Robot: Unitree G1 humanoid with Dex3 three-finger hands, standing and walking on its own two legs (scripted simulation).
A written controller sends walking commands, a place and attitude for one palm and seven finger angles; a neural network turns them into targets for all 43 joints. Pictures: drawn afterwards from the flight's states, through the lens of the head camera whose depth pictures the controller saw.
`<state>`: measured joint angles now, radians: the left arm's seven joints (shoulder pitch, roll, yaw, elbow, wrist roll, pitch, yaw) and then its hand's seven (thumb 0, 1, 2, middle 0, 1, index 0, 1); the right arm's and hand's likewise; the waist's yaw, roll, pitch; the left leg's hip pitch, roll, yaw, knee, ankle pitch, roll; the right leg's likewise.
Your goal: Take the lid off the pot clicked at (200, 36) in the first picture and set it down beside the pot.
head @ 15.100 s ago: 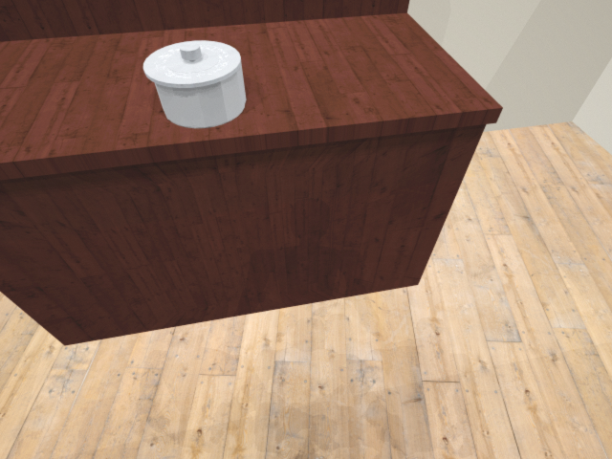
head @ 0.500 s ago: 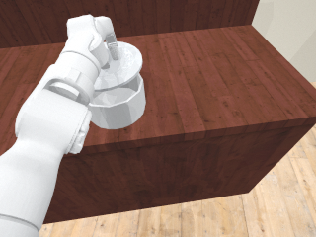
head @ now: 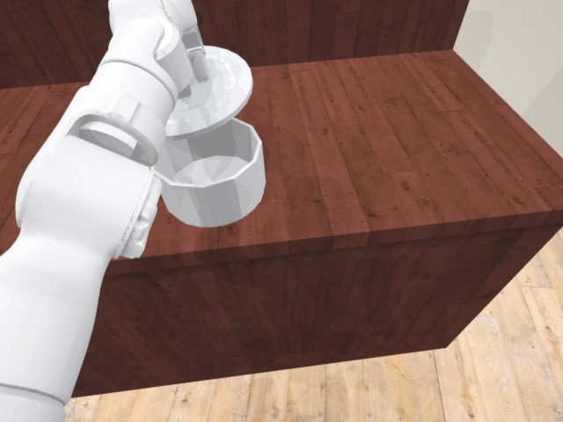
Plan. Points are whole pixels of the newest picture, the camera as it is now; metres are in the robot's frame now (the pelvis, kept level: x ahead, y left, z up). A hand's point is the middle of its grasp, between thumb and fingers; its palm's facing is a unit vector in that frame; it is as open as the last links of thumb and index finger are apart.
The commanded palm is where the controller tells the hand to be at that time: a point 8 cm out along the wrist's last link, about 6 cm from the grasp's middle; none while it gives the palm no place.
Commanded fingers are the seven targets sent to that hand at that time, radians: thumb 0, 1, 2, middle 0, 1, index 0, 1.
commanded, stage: lift the lid straight up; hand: left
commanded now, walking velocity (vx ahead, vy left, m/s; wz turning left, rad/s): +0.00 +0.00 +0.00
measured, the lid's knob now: (177, 73) +0.51 +0.11 +0.25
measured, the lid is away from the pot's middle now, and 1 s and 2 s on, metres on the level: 0.01 0.02 0.17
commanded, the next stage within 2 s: move the lid sideways beside the pot in 0.64 s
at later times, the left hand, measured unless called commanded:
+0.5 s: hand (172, 31) +0.49 +0.09 +0.32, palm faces -0.20 -0.18 -0.96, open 5.9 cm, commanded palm +0.49 +0.09 +0.37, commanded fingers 0.00 0.83 0.75 -0.84 -1.10 -0.97 -1.12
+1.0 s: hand (155, 38) +0.48 +0.11 +0.31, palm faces -0.19 -0.13 -0.97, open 5.8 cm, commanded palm +0.48 +0.13 +0.37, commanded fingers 0.00 0.83 0.75 -0.84 -1.10 -0.97 -1.12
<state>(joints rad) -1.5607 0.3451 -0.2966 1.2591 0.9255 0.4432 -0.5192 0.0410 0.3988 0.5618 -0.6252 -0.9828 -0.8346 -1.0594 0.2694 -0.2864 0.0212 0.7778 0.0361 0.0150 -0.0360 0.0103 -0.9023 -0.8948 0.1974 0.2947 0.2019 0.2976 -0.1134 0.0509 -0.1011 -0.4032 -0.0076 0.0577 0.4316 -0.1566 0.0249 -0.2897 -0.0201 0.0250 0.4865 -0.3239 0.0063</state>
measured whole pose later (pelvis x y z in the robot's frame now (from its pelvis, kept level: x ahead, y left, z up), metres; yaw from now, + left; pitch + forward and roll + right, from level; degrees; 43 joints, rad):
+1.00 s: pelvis +0.00 +0.00 +0.00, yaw +0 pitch +7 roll +1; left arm -1.61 0.39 -0.27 1.22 0.99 0.44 -0.54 0.04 0.40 0.57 -0.62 -0.98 -0.85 -1.07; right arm 0.22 -0.28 0.03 0.75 0.04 0.04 -0.03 0.01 -0.90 -0.89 0.20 0.29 0.20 0.30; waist -0.11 0.05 -0.11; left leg -0.40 -0.01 0.05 0.42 -0.15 0.02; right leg -0.28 -0.02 0.02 0.47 -0.32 0.00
